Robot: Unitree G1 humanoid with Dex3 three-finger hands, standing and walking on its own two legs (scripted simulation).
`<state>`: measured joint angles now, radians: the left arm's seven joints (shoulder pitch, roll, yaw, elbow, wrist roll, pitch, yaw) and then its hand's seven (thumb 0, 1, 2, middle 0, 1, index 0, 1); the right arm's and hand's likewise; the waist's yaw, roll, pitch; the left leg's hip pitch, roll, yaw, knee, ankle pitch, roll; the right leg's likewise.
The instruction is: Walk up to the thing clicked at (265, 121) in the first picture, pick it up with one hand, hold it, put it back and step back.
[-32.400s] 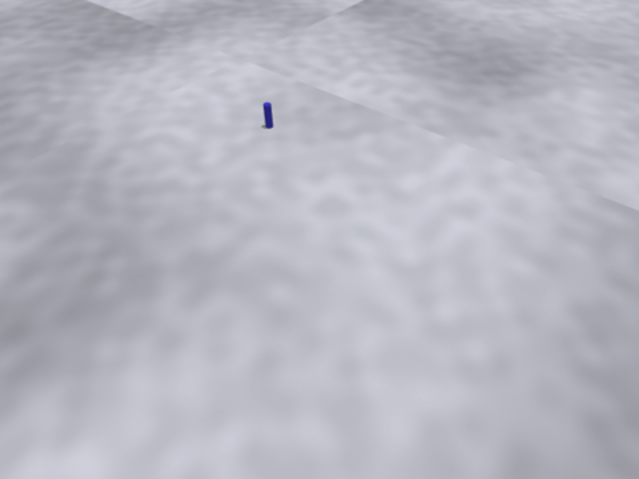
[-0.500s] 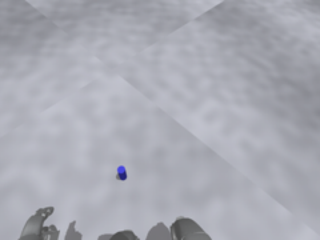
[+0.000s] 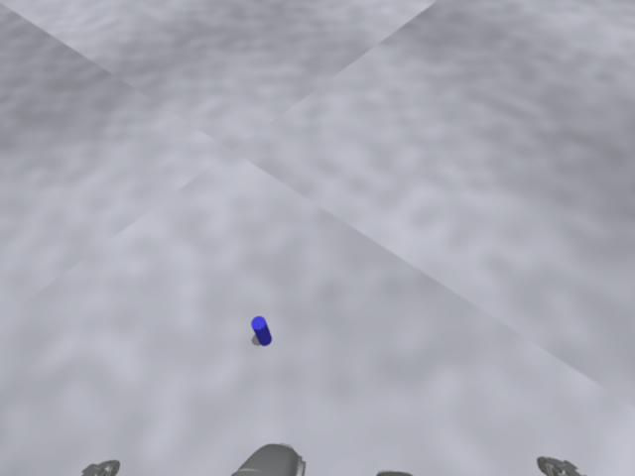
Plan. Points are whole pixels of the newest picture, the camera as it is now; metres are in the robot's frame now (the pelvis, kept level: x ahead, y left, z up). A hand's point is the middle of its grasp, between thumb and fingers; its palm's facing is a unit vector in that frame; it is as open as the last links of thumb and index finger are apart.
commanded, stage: step back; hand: left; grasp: from the side
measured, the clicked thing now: (262, 331) +0.56 +0.22 -0.70
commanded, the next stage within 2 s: none
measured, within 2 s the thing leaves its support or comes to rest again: neither
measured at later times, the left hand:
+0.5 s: hand out of the picture -0.06 +0.27 -0.16, palm faces -0.01 -0.92 -0.38, open 7.4 cm
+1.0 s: hand out of the picture -0.19 +0.25 -0.15, palm faces +0.05 -0.93 -0.36, open 7.4 cm
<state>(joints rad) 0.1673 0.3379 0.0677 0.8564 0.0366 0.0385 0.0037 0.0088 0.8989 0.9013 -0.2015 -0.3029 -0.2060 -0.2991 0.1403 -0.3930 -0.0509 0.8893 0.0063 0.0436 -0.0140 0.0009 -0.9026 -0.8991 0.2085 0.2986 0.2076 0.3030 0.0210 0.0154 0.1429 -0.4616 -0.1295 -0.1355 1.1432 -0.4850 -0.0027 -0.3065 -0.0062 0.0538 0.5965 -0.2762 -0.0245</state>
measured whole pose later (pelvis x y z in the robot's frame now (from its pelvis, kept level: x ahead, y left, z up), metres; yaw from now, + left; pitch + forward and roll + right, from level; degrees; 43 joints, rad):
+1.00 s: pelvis -0.31 -0.01 -0.01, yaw +4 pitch -3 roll -1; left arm 0.10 0.38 0.07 0.79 0.02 0.08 0.02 0.01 0.90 0.90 -0.20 -0.30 -0.20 -0.30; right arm 0.21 -0.34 -0.03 0.88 -0.04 0.03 -0.01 0.00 -0.90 -0.90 0.21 0.30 0.21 0.30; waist -0.01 -0.03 0.18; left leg -0.28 -0.03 -0.05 0.63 -0.30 0.03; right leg -0.50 0.09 0.12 1.06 -0.52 -0.02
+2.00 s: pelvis -0.50 -0.07 +0.00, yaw +5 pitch -3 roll +0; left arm 0.31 0.34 0.07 0.99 0.05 -0.05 -0.01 0.01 0.90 0.90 -0.20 -0.30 -0.21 -0.30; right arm 0.22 -0.40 -0.07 0.96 -0.03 0.00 0.03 0.00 -0.90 -0.90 0.21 0.30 0.21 0.30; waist 0.06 0.04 0.05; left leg -0.42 -0.03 -0.09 0.91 -0.41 0.02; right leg -0.19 0.01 -0.04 0.50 -0.26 -0.04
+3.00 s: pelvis -0.45 -0.05 +0.01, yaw +4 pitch -3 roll +0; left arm 0.08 0.34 0.00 1.13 0.01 -0.02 -0.01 0.01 0.90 0.90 -0.20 -0.30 -0.20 -0.30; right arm 0.08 -0.35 -0.01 1.14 -0.01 -0.01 0.02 0.00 -0.90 -0.90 0.21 0.30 0.21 0.30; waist -0.01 0.01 0.06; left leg -0.15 0.05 0.02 0.35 -0.15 -0.03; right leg -0.09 -0.01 -0.01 0.35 -0.21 0.01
